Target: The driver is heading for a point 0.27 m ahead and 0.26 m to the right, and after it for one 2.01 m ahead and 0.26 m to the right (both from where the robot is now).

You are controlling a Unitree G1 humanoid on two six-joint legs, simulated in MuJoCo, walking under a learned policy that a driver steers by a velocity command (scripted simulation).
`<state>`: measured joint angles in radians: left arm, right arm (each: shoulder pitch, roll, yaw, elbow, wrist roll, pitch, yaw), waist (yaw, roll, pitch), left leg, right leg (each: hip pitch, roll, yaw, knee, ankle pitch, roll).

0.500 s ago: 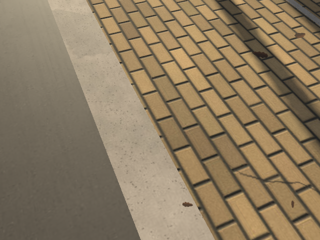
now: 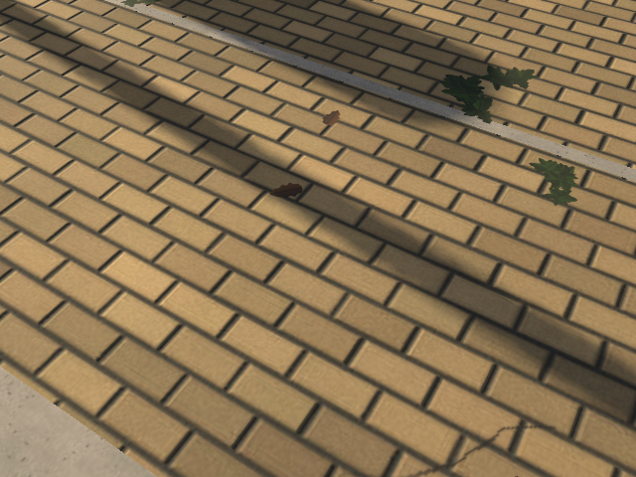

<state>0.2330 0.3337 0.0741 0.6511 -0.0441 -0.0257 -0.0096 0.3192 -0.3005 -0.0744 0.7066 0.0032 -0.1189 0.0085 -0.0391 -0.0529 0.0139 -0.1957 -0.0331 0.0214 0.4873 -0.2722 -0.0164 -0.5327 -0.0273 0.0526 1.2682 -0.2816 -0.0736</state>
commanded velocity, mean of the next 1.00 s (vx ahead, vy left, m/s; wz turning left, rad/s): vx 1.00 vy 0.00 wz -0.59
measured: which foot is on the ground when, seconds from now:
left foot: down 0.00-0.32, up 0.34-0.68, down 0.70-1.00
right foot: up 0.00-0.30, down 0.32-0.70, up 0.72-1.00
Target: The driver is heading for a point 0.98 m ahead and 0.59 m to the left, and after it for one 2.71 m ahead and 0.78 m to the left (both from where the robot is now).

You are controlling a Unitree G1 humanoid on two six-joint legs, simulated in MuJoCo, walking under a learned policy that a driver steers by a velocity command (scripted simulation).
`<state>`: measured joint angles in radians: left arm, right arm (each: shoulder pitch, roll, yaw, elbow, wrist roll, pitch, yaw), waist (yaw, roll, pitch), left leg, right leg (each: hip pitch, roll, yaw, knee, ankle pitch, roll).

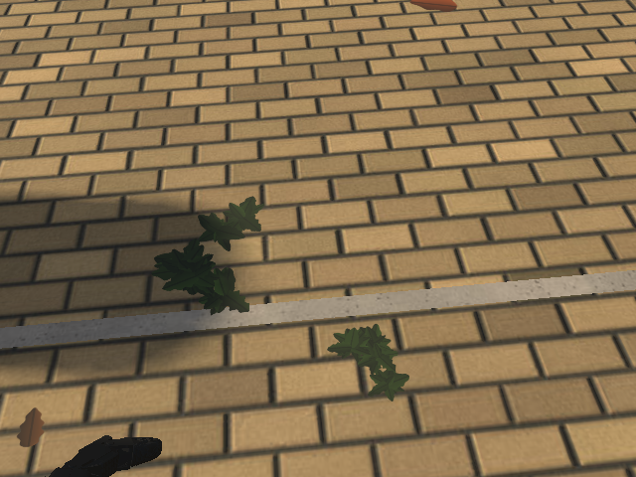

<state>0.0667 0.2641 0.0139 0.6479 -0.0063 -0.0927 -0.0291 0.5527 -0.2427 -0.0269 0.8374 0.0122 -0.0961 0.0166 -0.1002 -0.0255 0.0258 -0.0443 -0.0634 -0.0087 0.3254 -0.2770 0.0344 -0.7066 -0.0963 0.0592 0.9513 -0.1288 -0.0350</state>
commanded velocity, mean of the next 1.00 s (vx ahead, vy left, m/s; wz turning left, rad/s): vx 1.00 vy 0.00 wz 0.82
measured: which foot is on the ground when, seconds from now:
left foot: down 0.00-0.18, up 0.20-0.60, down 0.62-1.00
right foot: up 0.00-0.16, down 0.18-0.60, up 0.62-1.00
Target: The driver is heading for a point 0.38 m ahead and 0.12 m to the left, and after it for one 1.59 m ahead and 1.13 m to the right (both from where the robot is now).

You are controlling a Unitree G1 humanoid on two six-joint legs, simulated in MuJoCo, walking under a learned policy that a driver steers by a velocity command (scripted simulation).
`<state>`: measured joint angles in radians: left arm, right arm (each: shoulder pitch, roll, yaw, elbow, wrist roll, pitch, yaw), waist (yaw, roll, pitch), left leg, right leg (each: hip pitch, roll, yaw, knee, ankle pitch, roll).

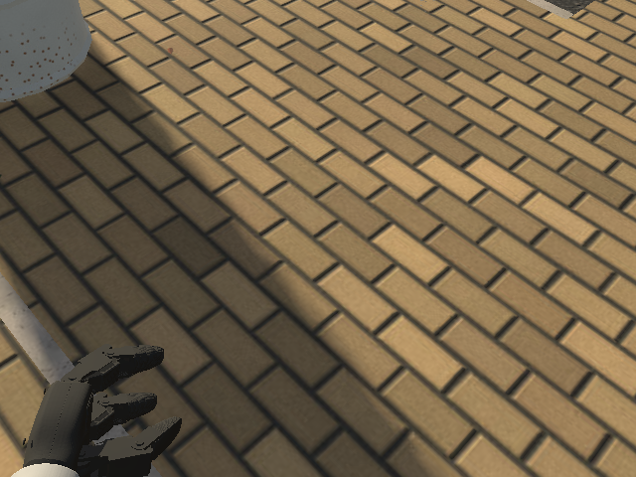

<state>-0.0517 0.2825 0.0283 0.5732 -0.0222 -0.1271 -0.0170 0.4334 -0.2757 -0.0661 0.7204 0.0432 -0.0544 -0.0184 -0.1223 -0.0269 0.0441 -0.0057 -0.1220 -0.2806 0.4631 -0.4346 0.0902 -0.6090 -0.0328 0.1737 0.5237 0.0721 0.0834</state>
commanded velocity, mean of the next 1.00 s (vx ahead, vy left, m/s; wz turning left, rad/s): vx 1.00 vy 0.00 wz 0.01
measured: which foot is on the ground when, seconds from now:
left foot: down 0.00-0.06, up 0.08-0.52, down 0.54-1.00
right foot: up 0.00-0.04, down 0.06-0.54, up 0.56-0.98, down 1.00-1.00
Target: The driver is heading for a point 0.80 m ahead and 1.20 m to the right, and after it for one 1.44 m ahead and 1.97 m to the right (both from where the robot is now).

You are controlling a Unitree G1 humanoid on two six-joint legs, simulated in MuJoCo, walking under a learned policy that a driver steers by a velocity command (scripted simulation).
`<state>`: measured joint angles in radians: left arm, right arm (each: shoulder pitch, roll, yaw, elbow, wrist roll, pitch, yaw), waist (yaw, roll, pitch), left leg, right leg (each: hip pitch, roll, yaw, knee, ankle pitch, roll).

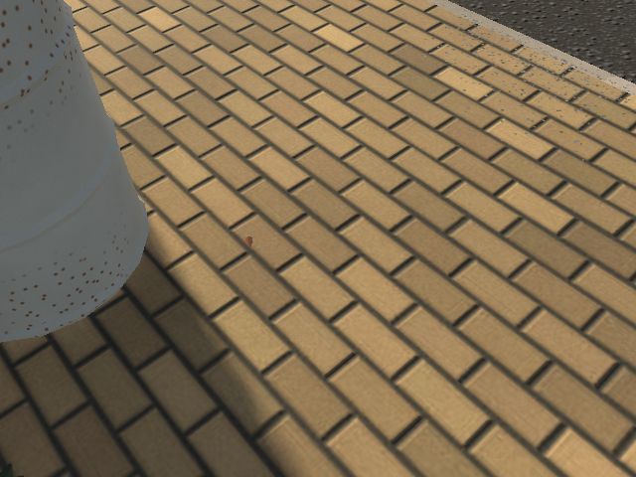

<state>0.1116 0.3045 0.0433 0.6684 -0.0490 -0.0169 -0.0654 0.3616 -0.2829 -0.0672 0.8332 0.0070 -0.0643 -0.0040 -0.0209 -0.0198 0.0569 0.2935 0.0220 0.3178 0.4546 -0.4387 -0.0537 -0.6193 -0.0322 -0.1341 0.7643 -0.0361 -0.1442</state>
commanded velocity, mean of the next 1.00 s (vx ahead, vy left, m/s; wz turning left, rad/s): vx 0.71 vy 0.00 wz -0.97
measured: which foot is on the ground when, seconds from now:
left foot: down 0.00-0.02, up 0.04-0.42, down 0.44-0.84, up 0.86-1.00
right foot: down 0.00-0.44, up 0.46-0.84, down 0.86-1.00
